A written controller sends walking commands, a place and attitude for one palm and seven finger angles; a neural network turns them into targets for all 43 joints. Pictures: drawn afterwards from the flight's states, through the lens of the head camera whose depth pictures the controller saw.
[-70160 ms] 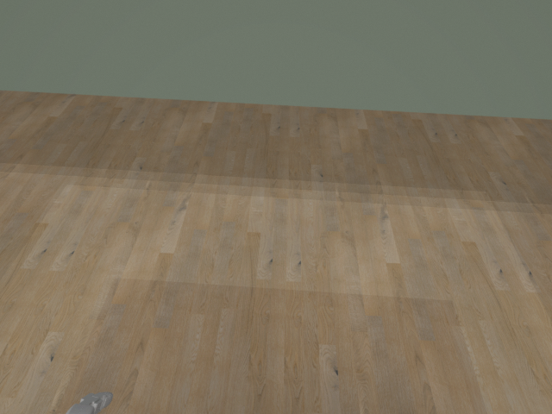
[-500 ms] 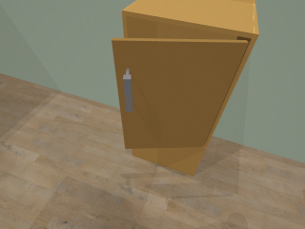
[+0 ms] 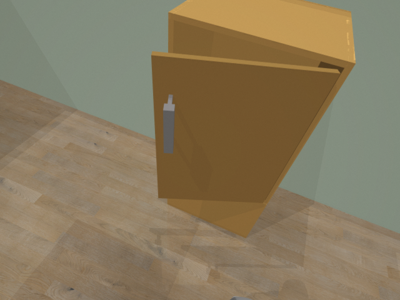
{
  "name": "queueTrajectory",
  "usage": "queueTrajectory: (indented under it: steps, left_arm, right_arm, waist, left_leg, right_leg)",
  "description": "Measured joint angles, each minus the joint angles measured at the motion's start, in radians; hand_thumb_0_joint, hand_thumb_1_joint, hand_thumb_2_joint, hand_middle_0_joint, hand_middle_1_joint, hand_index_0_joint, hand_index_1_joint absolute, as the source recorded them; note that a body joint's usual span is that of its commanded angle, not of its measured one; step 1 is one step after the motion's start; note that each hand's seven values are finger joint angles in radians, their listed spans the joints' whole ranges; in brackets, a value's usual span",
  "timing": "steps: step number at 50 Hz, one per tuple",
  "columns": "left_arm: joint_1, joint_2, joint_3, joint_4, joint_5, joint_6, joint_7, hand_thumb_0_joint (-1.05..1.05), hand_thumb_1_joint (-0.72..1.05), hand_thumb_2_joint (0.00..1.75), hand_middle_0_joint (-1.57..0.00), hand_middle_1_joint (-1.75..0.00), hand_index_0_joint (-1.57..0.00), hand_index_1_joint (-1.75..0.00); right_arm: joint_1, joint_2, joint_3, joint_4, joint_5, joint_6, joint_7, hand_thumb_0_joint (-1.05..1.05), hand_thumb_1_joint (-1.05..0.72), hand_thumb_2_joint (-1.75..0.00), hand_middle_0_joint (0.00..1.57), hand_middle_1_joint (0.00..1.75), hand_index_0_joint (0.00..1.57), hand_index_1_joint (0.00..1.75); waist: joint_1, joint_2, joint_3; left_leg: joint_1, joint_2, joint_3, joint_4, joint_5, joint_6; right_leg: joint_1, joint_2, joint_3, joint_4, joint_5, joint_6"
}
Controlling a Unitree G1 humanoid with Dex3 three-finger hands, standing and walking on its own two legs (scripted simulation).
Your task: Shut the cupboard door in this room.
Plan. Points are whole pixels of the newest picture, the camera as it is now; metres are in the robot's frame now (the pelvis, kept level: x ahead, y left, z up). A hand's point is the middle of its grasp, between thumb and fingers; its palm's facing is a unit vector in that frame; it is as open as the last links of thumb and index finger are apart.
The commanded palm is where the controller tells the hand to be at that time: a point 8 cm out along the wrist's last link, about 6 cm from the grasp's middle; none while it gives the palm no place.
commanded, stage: shuffle to correct the standing spot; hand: left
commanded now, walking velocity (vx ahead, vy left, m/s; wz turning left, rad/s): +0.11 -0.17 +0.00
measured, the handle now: (169, 124) +0.51 +0.10 +0.05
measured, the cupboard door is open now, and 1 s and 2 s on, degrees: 23 23 23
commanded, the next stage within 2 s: come to a stop and stand still in 0.20 s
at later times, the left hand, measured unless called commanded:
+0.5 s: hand out of the picture +0.11 +0.09 -0.20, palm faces +0.05 -0.99 -0.15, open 7.2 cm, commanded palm none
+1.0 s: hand out of the picture +0.05 +0.08 -0.19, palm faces +0.06 -0.97 -0.23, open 7.4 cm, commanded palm none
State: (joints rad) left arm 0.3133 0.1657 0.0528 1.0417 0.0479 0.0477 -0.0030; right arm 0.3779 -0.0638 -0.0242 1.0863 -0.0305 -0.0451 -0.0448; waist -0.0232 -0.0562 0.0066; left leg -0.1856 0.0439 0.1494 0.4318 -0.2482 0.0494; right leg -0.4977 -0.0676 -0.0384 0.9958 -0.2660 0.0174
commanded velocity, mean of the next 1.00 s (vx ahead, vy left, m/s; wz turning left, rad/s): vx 0.01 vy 0.00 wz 0.00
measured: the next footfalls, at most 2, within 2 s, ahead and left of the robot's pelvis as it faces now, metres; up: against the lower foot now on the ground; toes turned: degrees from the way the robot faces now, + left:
right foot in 0.24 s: +0.13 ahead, -0.20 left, +0.00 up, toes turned -7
left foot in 0.50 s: +0.10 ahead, -0.02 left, +0.00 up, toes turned +7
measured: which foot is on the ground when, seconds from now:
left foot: down 0.00-0.24, up 0.26-0.48, down 0.50-1.00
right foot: up 0.00-0.22, down 0.24-0.58, up 0.60-0.84, down 0.86-1.00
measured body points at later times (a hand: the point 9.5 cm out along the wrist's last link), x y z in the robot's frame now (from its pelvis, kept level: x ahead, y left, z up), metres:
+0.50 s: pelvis +0.07 -0.07 -0.02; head +0.10 -0.05 +0.43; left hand +0.11 +0.15 -0.18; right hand +0.11 -0.32 -0.16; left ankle +0.10 -0.01 -0.75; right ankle +0.09 -0.20 -0.74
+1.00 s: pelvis +0.02 -0.10 -0.02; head +0.01 -0.11 +0.43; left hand +0.04 +0.13 -0.17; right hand +0.11 -0.33 -0.16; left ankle +0.10 -0.01 -0.74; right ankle +0.02 -0.22 -0.74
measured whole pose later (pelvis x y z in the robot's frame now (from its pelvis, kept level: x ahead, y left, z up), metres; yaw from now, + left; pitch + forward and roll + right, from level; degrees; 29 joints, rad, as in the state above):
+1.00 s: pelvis +0.02 -0.10 -0.02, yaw +2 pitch -4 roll -1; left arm 0.31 0.16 0.00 0.99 0.03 -0.02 0.05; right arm 0.20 -0.18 -0.04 0.96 -0.02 0.03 0.00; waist 0.00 0.04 0.05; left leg -0.35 0.01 0.06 0.66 -0.33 0.03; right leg -0.18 -0.01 -0.07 0.59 -0.33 0.00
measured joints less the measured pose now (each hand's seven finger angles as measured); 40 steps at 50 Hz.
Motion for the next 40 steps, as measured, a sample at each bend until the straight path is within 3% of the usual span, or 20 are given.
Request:
queueTrajectory:
  steps: [6,11,12,15,17,19,21,24,25,27,29,35,40]
  left_arm:
    - [-0.059,0.036,0.02,-0.036,-0.014,0.003,-0.01,0.02,0.94,0.9,-0.2,-0.3,-0.2,-0.3]
    - [-0.102,0.037,0.022,-0.064,-0.017,-0.012,-0.019,0.02,0.92,0.9,-0.19,-0.3,-0.2,-0.3]
    - [-0.099,0.041,0.02,-0.073,-0.017,-0.023,-0.02,0.01,0.92,0.9,-0.19,-0.3,-0.2,-0.3]
    - [-0.121,0.006,0.01,-0.073,-0.015,-0.044,-0.004,0.01,0.92,0.9,-0.2,-0.3,-0.2,-0.3]
    - [-0.117,-0.017,0.003,-0.074,-0.015,-0.048,0.003,0.01,0.92,0.9,-0.2,-0.3,-0.2,-0.3]
    - [-0.106,-0.024,0.008,-0.065,-0.018,-0.05,0.025,0.0,0.93,0.9,-0.2,-0.3,-0.2,-0.3]
    - [-0.093,-0.02,0.001,-0.049,-0.017,-0.051,0.035,0.0,0.94,0.9,-0.2,-0.3,-0.2,-0.3]
    - [-0.076,-0.019,-0.011,-0.03,-0.017,-0.046,0.038,0.0,0.94,0.9,-0.2,-0.3,-0.2,-0.3]
    - [-0.072,-0.019,-0.013,-0.025,-0.02,-0.042,0.038,0.0,0.94,0.9,-0.2,-0.3,-0.2,-0.3]
    - [-0.072,-0.008,-0.01,-0.014,-0.028,-0.027,0.038,0.01,0.94,0.9,-0.2,-0.3,-0.21,-0.3]
    - [-0.066,-0.006,-0.012,-0.015,-0.03,-0.018,0.039,0.01,0.94,0.9,-0.2,-0.3,-0.21,-0.3]
    - [-0.074,-0.01,-0.013,-0.025,-0.029,0.001,0.04,0.01,0.93,0.9,-0.2,-0.3,-0.2,-0.3]
    - [-0.078,-0.006,-0.005,-0.042,-0.028,0.003,0.044,0.01,0.92,0.9,-0.2,-0.3,-0.2,-0.3]
  right_arm:
    - [0.02,-0.014,-0.017,0.013,-0.006,0.012,0.007,0.0,-0.9,-0.9,0.21,0.3,0.21,0.3]
    - [0.024,-0.047,-0.04,0.016,-0.009,0.029,0.013,0.0,-0.9,-0.9,0.21,0.3,0.21,0.3]
    - [0.034,-0.052,-0.043,0.016,-0.007,0.032,0.015,0.0,-0.9,-0.9,0.21,0.3,0.21,0.3]
    - [0.002,-0.096,-0.049,0.021,0.002,0.063,0.015,0.0,-0.9,-0.9,0.21,0.3,0.21,0.3]
    - [-0.028,-0.116,-0.053,0.014,0.002,0.074,0.017,0.0,-0.91,-0.9,0.21,0.3,0.2,0.29]
    - [-0.056,-0.125,-0.052,-0.002,0.0,0.074,0.019,0.01,-0.91,-0.9,0.2,0.3,0.2,0.29]
    - [-0.084,-0.126,-0.046,-0.021,0.003,0.068,0.018,0.01,-0.91,-0.9,0.2,0.29,0.2,0.29]
    - [-0.124,-0.117,-0.034,-0.045,0.012,0.055,0.016,0.0,-0.91,-0.9,0.2,0.29,0.2,0.29]
    - [-0.135,-0.111,-0.03,-0.051,0.014,0.05,0.016,0.0,-0.91,-0.9,0.2,0.29,0.2,0.29]
    - [-0.159,-0.085,-0.023,-0.055,0.015,0.047,0.013,0.0,-0.91,-0.9,0.2,0.29,0.2,0.29]
    - [-0.177,-0.078,-0.019,-0.065,0.014,0.05,0.008,0.0,-0.93,-0.9,0.2,0.29,0.2,0.29]
    - [-0.253,-0.077,-0.014,-0.101,0.009,0.056,0.007,0.0,-0.93,-0.9,0.2,0.3,0.2,0.29]
    - [-0.29,-0.081,-0.017,-0.114,0.006,0.066,0.013,0.0,-0.91,-0.9,0.21,0.3,0.21,0.3]
  waist:
    - [-0.016,0.029,0.019]
    - [-0.037,0.054,0.036]
    - [-0.035,0.046,0.03]
    - [-0.02,0.094,0.05]
    - [-0.013,0.107,0.057]
    - [-0.008,0.104,0.056]
    - [-0.004,0.095,0.05]
    - [0.01,0.083,0.046]
    - [0.014,0.08,0.048]
    - [0.028,0.039,0.054]
    - [0.046,0.019,0.054]
    - [0.054,0.037,0.088]
    - [0.05,0.072,0.103]
  left_leg:
    - [0.035,0.031,-0.005,-0.039,0.002,-0.035]
    - [0.014,0.064,-0.017,0.046,-0.061,-0.079]
    - [-0.004,0.064,-0.019,0.095,-0.093,-0.085]
    - [-0.129,0.074,-0.082,0.396,-0.272,-0.056]
    - [-0.211,0.06,-0.092,0.562,-0.271,-0.046]
    - [-0.259,0.05,-0.084,0.621,-0.222,-0.052]
    - [-0.263,0.039,-0.071,0.554,-0.18,-0.062]
    - [-0.195,0.019,-0.06,0.313,-0.103,-0.074]
    - [-0.161,0.013,-0.059,0.233,-0.061,-0.058]
    - [-0.128,-0.014,-0.04,0.199,-0.05,0.004]
    - [-0.105,-0.032,-0.022,0.167,-0.042,0.034]
    - [-0.081,-0.059,-0.007,0.081,0.017,0.051]
    - [-0.106,-0.047,-0.01,0.062,0.057,0.039]
  right_leg:
    - [0.017,-0.045,-0.011,-0.225,0.045,0.025]
    - [0.129,-0.021,-0.056,-0.451,0.059,0.016]
    - [0.167,-0.019,-0.059,-0.505,0.068,0.007]
    - [0.161,0.016,-0.085,-0.455,0.054,-0.007]
    - [0.184,0.031,-0.103,-0.465,0.045,-0.018]
    - [0.213,0.045,-0.117,-0.491,0.048,-0.024]
    - [0.234,0.057,-0.124,-0.509,0.047,-0.028]
    - [0.246,0.07,-0.125,-0.493,0.027,-0.028]
    - [0.246,0.072,-0.124,-0.472,0.012,-0.024]
    - [0.253,0.048,-0.108,-0.449,-0.009,-0.012]
    - [0.259,0.03,-0.092,-0.452,-0.005,-0.003]
    - [0.21,0.024,-0.018,-0.252,-0.188,0.0]
    - [0.205,0.039,0.002,-0.221,-0.198,0.005]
